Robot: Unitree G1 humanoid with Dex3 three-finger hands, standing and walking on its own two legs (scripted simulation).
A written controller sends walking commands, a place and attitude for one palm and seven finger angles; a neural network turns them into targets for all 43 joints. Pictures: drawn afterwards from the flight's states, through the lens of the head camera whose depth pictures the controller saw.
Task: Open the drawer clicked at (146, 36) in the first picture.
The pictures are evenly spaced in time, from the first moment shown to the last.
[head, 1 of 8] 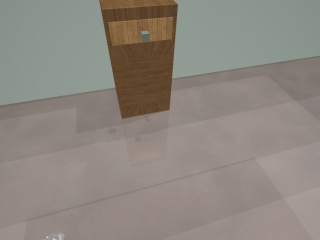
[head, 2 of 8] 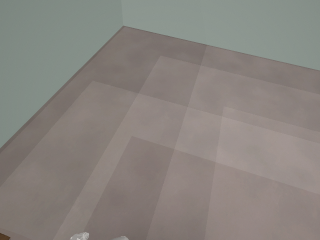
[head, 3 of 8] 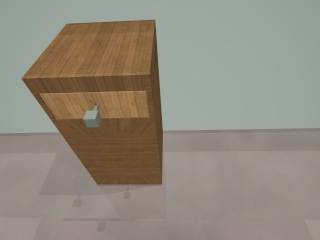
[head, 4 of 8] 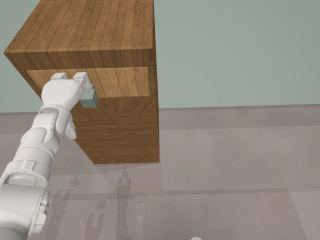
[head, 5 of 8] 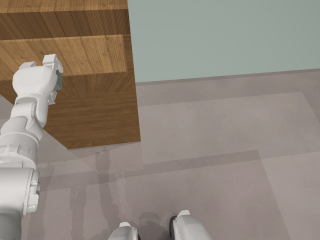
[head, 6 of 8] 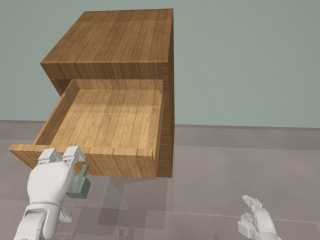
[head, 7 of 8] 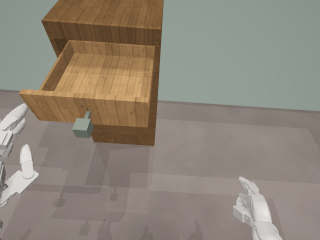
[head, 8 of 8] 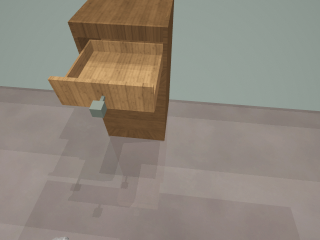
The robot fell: no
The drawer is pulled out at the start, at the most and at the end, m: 0.00 0.30 0.30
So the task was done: yes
